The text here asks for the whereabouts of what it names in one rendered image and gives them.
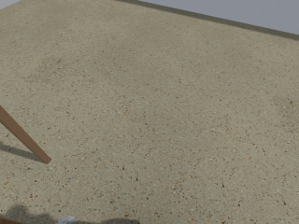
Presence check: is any table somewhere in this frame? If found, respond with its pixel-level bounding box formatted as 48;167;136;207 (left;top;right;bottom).
0;106;51;164

